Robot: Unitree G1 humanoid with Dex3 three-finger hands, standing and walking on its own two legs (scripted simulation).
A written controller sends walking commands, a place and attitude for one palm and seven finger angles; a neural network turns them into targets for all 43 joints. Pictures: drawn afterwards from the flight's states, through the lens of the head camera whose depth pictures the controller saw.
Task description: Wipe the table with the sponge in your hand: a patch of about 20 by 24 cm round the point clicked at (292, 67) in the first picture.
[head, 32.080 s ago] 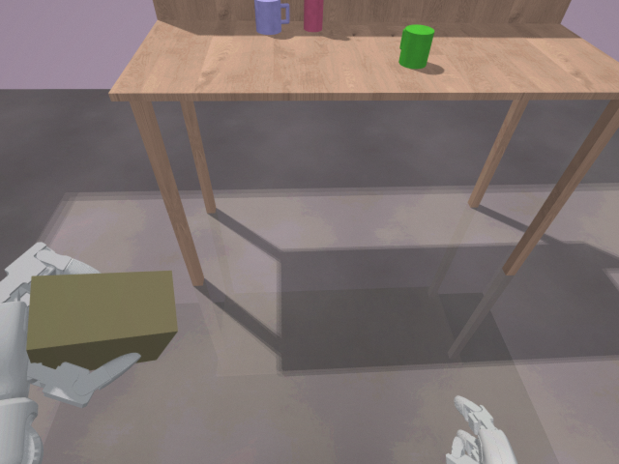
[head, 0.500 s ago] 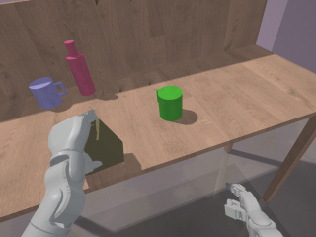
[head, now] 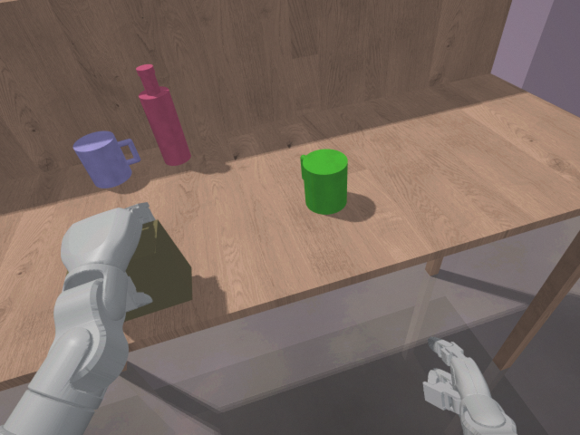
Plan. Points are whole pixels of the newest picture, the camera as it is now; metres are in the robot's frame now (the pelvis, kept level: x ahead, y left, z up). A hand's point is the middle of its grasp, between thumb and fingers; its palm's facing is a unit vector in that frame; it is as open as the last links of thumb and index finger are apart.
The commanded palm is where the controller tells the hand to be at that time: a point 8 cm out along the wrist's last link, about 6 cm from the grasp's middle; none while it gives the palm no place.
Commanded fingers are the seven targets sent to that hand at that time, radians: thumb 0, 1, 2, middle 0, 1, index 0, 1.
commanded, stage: wipe forward along the middle lane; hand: left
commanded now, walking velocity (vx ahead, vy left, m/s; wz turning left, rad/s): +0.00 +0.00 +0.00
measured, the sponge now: (142, 280) +0.27 +0.26 +0.10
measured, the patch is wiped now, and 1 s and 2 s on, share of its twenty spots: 0.95 0.95 0.95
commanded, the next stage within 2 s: slide back across to the first lane in 1.48 s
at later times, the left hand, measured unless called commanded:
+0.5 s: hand (127, 246) +0.31 +0.29 +0.13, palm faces +0.03 -0.05 -1.00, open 10.3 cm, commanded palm +0.29 +0.29 +0.18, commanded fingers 0.00 0.10 1.30 -1.20 -1.60 -1.20 -1.60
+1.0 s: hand (128, 221) +0.36 +0.31 +0.13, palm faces -0.02 -0.02 -1.00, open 10.3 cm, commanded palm +0.34 +0.31 +0.16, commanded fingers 0.00 0.10 1.30 -1.20 -1.60 -1.20 -1.60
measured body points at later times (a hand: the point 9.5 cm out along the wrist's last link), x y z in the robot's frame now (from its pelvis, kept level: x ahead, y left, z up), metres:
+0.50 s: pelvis +0.00 +0.00 +0.00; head -0.01 -0.04 +0.45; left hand +0.30 +0.28 +0.18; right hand +0.23 -0.21 -0.09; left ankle +0.00 +0.13 -0.74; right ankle -0.02 -0.07 -0.74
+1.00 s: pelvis +0.00 +0.01 +0.00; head +0.00 -0.02 +0.45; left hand +0.35 +0.31 +0.18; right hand +0.18 -0.23 -0.11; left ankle +0.00 +0.13 -0.74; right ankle -0.02 -0.07 -0.74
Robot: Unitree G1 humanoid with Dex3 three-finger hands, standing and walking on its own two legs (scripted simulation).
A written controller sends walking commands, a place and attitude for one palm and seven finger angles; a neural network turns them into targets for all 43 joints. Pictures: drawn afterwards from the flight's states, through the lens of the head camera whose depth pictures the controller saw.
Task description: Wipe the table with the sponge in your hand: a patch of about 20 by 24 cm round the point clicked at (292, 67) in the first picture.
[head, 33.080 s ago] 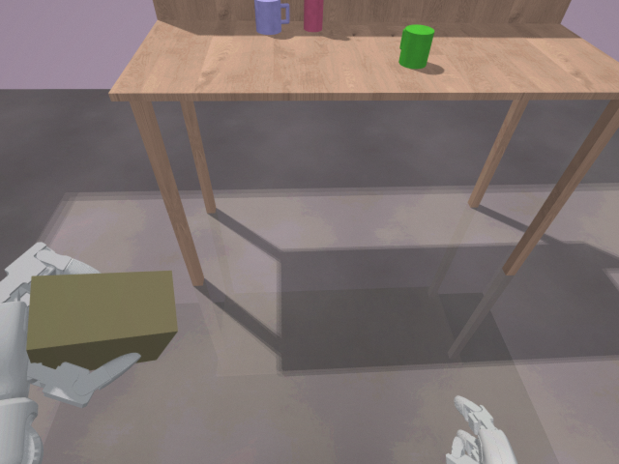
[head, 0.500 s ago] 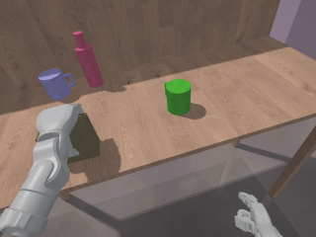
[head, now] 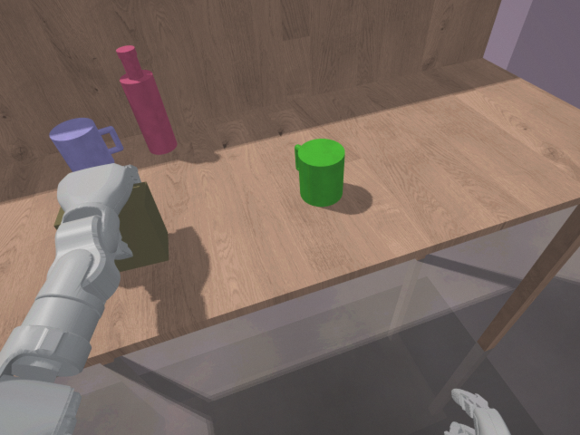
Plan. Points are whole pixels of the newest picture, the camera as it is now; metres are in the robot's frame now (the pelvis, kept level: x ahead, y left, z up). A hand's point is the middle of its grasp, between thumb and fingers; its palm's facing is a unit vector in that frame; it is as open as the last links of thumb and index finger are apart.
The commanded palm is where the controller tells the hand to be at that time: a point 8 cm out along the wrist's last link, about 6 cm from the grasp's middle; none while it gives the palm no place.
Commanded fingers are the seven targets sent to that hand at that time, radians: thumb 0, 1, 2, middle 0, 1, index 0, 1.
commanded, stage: wipe forward along the middle lane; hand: left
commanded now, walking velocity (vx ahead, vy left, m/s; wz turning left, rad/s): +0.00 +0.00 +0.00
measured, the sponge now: (123, 238) +0.36 +0.30 +0.09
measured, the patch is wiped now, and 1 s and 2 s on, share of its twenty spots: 0.95 0.95 0.95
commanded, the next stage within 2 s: slide back across to the first lane in 0.48 s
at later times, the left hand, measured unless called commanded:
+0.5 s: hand (112, 195) +0.41 +0.32 +0.13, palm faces -0.07 -0.01 -1.00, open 10.3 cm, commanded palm +0.40 +0.31 +0.16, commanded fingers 0.00 0.10 1.30 -1.20 -1.60 -1.20 -1.60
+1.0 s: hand (89, 190) +0.42 +0.36 +0.13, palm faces -0.04 -0.02 -1.00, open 10.3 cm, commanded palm +0.38 +0.36 +0.20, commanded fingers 0.00 0.10 1.30 -1.20 -1.60 -1.20 -1.60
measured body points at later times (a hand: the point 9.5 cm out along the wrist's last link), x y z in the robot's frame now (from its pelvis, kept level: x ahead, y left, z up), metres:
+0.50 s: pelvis +0.00 +0.01 +0.00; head +0.02 -0.01 +0.45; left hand +0.41 +0.31 +0.18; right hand +0.14 -0.25 -0.12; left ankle +0.01 +0.12 -0.74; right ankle -0.02 -0.08 -0.74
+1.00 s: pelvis +0.02 +0.03 +0.00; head +0.05 +0.01 +0.45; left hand +0.41 +0.35 +0.19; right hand +0.16 -0.23 -0.12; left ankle +0.01 +0.12 -0.74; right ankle -0.02 -0.08 -0.74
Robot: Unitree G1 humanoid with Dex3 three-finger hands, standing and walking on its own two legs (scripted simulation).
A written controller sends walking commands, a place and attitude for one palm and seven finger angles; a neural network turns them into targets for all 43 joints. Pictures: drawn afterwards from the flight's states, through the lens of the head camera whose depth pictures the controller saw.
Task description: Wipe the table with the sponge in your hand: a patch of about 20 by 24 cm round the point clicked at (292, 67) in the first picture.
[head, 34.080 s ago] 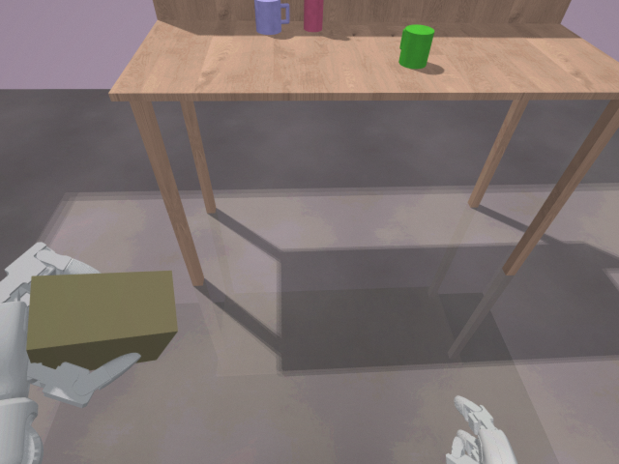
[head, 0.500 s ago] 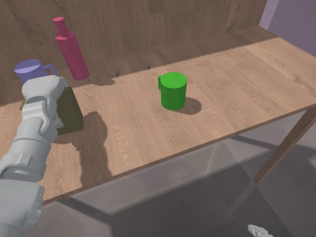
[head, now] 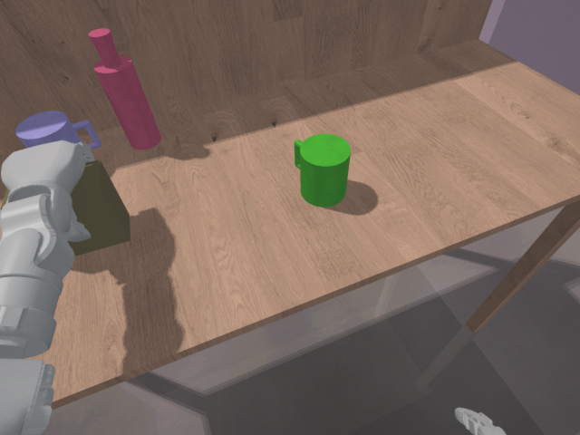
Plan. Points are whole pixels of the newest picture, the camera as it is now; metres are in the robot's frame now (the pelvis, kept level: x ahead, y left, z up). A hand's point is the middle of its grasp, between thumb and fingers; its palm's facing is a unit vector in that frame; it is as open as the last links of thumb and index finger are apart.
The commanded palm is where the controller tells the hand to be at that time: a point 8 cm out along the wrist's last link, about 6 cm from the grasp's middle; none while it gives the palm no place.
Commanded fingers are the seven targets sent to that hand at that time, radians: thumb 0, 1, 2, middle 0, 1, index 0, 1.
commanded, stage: slide back across to the first lane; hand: left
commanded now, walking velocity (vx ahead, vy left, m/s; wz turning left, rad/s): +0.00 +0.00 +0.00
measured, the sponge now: (80, 220) +0.38 +0.34 +0.09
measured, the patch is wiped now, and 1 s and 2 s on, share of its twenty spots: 0.95 0.95 0.95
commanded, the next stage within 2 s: wipe back along the first lane in 0.22 s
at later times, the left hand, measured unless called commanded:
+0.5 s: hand (29, 223) +0.34 +0.37 +0.13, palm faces -0.05 -0.02 -1.00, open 10.3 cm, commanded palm +0.32 +0.35 +0.19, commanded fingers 0.00 0.10 1.30 -1.20 -1.60 -1.20 -1.60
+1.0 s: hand (38, 242) +0.31 +0.34 +0.13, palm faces +0.00 -0.01 -1.00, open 10.3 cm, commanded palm +0.28 +0.32 +0.17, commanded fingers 0.00 0.10 1.30 -1.20 -1.60 -1.20 -1.60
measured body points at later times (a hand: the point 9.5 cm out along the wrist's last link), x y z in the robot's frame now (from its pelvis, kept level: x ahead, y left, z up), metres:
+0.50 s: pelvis +0.00 +0.01 +0.00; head +0.03 +0.00 +0.45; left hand +0.34 +0.36 +0.18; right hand +0.19 -0.22 -0.11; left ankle -0.02 +0.09 -0.74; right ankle -0.04 -0.11 -0.74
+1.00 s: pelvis -0.01 +0.00 +0.00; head +0.01 -0.02 +0.45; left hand +0.31 +0.34 +0.18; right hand +0.19 -0.23 -0.11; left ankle -0.02 +0.09 -0.74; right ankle -0.04 -0.11 -0.74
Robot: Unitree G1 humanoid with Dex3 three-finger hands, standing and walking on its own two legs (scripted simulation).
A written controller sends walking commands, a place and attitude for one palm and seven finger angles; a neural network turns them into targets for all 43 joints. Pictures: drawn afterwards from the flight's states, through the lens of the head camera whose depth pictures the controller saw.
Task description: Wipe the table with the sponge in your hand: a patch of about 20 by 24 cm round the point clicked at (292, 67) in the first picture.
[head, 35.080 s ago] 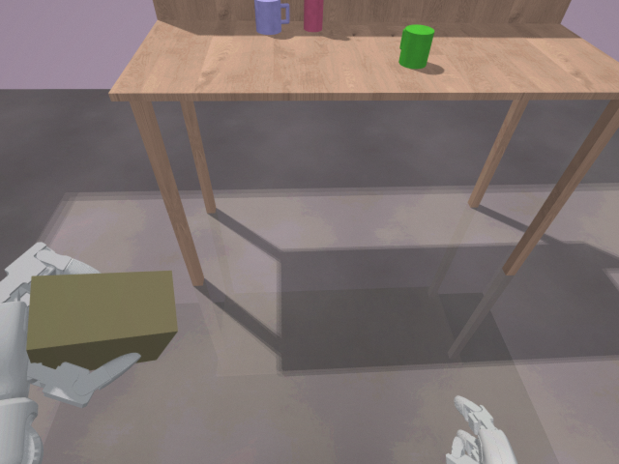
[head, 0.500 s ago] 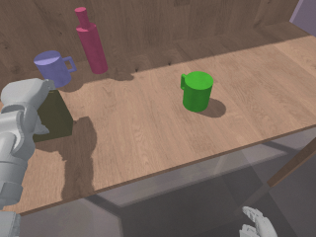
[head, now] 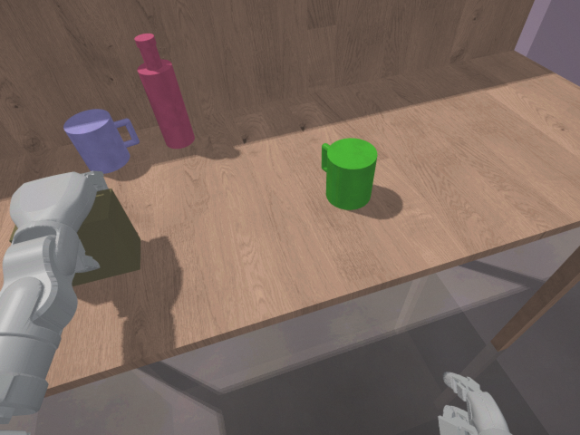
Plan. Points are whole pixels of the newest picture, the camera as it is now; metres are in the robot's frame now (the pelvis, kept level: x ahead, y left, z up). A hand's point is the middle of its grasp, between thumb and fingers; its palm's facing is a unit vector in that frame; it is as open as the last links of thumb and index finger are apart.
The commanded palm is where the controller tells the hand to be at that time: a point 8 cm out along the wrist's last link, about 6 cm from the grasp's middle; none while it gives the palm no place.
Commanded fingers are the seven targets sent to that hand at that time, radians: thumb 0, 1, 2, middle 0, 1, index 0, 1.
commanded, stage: wipe back along the first lane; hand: left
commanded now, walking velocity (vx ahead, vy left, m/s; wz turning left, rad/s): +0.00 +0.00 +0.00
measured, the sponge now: (90, 248) +0.33 +0.33 +0.09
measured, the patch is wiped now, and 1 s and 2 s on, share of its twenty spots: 0.95 0.95 0.95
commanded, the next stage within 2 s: lift the sponge slowly off the table in 0.94 s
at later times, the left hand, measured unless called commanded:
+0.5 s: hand (80, 258) +0.28 +0.30 +0.13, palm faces +0.06 -0.01 -1.00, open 10.3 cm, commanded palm +0.24 +0.29 +0.16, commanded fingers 0.00 0.10 1.30 -1.20 -1.60 -1.20 -1.60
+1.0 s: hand (68, 296) +0.23 +0.29 +0.13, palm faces +0.12 -0.05 -0.99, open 10.3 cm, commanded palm +0.18 +0.27 +0.16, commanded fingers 0.00 0.10 1.30 -1.20 -1.60 -1.20 -1.60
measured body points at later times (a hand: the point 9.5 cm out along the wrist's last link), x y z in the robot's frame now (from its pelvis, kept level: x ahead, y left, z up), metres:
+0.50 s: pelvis +0.01 -0.01 +0.00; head +0.02 -0.05 +0.44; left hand +0.27 +0.30 +0.18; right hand +0.23 -0.23 -0.10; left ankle -0.01 +0.09 -0.74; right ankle -0.04 -0.11 -0.74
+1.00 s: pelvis +0.00 +0.00 -0.01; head -0.01 -0.04 +0.44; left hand +0.22 +0.28 +0.18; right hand +0.23 -0.22 -0.09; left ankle -0.01 +0.09 -0.74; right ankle -0.04 -0.11 -0.74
